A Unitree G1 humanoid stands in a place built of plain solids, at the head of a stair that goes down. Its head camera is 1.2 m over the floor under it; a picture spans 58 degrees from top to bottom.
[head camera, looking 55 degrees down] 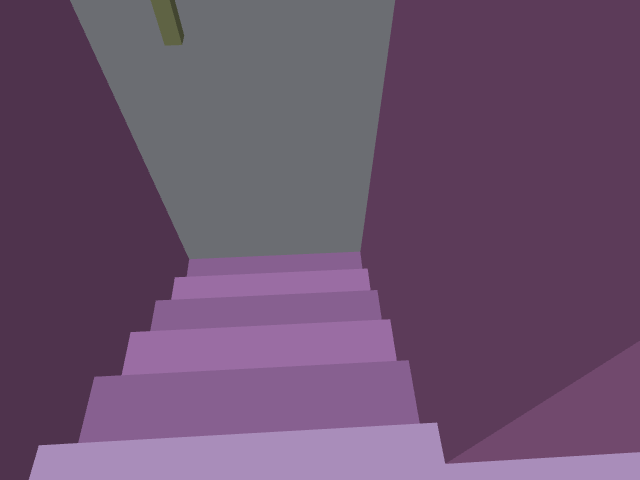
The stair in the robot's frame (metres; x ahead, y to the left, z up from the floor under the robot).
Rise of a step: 0.19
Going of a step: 0.24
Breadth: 1.02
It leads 3 degrees to the left of straight ahead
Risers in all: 6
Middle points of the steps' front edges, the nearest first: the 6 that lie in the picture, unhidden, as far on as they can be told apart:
0.23 0.20 0.00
0.47 0.22 -0.19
0.70 0.23 -0.39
0.94 0.24 -0.58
1.18 0.26 -0.78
1.41 0.27 -0.97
